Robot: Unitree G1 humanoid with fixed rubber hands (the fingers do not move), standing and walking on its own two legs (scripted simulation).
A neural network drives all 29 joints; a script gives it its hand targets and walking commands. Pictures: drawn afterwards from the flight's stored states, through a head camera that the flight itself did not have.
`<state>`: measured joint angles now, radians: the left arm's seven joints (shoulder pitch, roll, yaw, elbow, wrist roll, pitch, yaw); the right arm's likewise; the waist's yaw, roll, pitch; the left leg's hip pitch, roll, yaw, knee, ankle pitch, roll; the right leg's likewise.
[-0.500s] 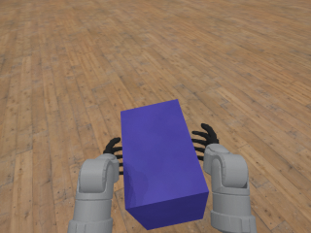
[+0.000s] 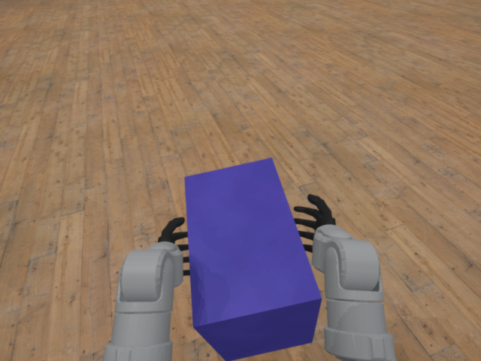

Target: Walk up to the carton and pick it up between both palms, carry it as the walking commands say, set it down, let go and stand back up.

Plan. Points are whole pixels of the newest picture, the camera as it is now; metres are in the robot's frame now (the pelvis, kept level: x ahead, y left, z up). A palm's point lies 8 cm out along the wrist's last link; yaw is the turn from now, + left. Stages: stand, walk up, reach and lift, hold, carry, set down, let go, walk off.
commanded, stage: carry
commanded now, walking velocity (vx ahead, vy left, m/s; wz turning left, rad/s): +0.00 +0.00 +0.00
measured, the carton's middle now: (248, 260) +0.31 -0.01 +0.02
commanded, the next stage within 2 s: none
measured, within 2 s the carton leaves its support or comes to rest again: neither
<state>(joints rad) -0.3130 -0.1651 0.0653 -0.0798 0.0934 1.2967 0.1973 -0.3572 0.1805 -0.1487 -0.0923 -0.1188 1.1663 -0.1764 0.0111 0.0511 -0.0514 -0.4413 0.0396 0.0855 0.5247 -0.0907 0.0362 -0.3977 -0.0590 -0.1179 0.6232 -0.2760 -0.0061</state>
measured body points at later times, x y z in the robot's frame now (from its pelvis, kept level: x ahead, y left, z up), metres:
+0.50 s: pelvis -0.04 +0.00 +0.00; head -0.07 +0.00 +0.45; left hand +0.25 +0.12 +0.07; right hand +0.27 -0.13 +0.09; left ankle +0.08 +0.10 -0.72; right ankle +0.08 -0.13 -0.72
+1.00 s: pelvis -0.06 +0.01 +0.00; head -0.07 +0.01 +0.45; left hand +0.23 +0.13 +0.05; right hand +0.25 -0.12 +0.08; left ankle +0.01 +0.10 -0.72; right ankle +0.07 -0.12 -0.72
